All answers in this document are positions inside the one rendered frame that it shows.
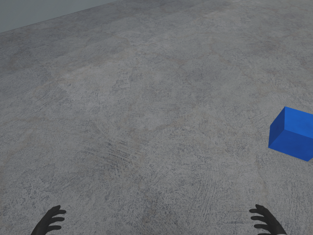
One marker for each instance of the left robot hand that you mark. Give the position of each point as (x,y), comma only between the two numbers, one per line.
(43,226)

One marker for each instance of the carton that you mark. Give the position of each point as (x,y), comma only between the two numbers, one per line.
(292,133)

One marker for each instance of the right robot hand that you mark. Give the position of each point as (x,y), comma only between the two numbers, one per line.
(273,226)

